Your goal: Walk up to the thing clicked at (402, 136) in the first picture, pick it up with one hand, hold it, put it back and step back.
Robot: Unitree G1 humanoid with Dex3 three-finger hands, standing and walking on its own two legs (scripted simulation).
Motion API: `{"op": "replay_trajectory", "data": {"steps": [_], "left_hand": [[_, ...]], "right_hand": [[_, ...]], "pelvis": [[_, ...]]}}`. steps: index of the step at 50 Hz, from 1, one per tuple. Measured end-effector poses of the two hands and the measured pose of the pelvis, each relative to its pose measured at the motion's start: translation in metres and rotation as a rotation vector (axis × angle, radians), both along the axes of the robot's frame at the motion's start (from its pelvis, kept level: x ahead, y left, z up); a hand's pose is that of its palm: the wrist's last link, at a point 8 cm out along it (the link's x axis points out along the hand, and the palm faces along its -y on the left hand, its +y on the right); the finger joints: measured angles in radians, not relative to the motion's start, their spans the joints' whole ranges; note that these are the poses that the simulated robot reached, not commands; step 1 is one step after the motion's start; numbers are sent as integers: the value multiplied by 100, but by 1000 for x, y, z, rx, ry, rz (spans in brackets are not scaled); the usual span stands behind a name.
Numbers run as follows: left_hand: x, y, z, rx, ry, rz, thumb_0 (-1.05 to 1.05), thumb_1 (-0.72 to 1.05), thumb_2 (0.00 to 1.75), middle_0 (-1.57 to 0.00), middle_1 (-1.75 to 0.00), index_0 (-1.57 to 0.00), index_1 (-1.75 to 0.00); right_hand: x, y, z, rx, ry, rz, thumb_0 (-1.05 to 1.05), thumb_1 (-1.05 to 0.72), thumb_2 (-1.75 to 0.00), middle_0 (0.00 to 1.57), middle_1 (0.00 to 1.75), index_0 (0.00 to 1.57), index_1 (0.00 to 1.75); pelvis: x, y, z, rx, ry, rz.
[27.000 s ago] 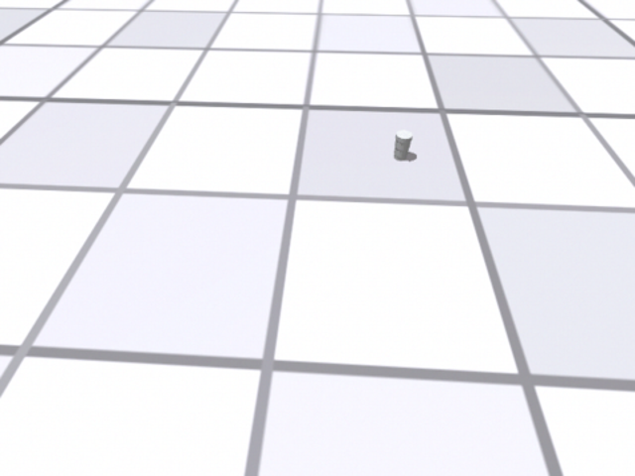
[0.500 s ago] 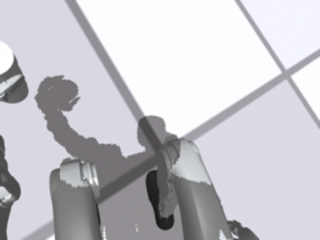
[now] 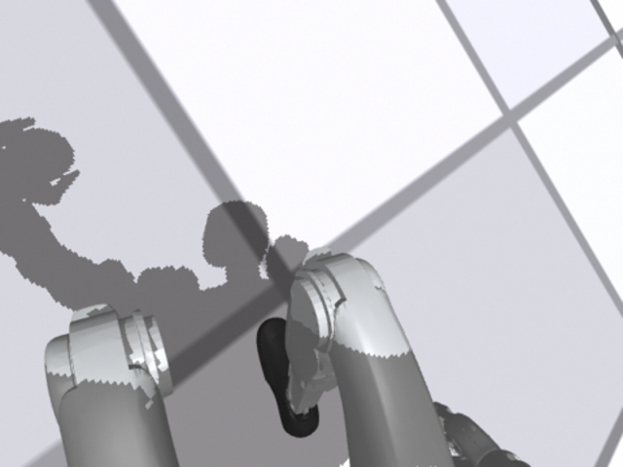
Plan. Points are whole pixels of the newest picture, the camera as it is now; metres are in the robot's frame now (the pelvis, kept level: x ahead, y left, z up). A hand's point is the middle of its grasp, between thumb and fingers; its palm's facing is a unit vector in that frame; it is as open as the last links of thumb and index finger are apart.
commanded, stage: crouch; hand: left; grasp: from the side
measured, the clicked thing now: out of the picture +0.52 +0.29 -0.14
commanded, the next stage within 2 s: lower in 0.02 s
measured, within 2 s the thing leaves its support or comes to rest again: neither
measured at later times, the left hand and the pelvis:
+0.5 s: hand out of the picture +0.52 +0.28 -0.17, palm faces +0.34 -0.94 -0.02, open 11.4 cm; pelvis +0.00 +0.01 -0.01, yaw -3 degrees
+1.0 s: hand out of the picture +0.52 +0.27 -0.20, palm faces +0.35 -0.94 -0.04, open 11.4 cm; pelvis -0.01 +0.01 -0.01, yaw -5 degrees
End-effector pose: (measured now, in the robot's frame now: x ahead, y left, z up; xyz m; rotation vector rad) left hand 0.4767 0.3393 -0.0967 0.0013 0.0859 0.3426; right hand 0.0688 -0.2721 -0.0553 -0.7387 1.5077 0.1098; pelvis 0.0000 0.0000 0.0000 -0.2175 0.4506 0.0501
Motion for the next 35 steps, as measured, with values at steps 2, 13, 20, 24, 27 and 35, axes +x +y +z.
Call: {"op": "replay_trajectory", "data": {"steps": [2, 13, 20, 24, 27, 35], "left_hand": [[0, -1, -5, -4, 0, 1, -8, -49, 101, -66, -98, -62, -98], [4, 3, -24, 11, 7, 17, -8, -49, 101, -65, -98, -62, -98], [6, -7, -49, 14, 45, -9, -8, -49, 101, -65, -98, -61, -98], [7, -13, -63, -3, 44, 1, -8, -48, 101, -65, -98, -61, -99], [8, -15, -71, -8, 34, 16, -8, -48, 101, -65, -98, -61, -99], [14, -12, -79, 28, 30, 20, -7, -48, 101, -65, -99, -61, -99]], "right_hand": [[0, 0, 1, -7, 1, 10, 0, -91, -90, 20, 30, 20, 30], [-7, 5, 4, -30, 45, 52, 0, -92, -90, 20, 30, 20, 30], [-9, 11, 7, -41, 69, 86, 0, -91, -90, 20, 30, 20, 30], [-9, 13, 9, -57, 81, 109, 0, -91, -90, 21, 30, 20, 30], [-9, 14, 12, -73, 89, 126, 0, -91, -90, 21, 30, 20, 30], [-6, 15, 16, -101, 117, 166, 0, -91, -90, 20, 30, 20, 30]], "pelvis": [[-1, 0, -1, -4, -8, -2], [-2, 4, -7, -26, -37, -10], [-4, 6, -9, -43, -61, -20], [-4, 7, -11, -54, -76, -28], [-5, 8, -12, -64, -86, -33], [-4, 10, -13, -83, -99, -42]]}}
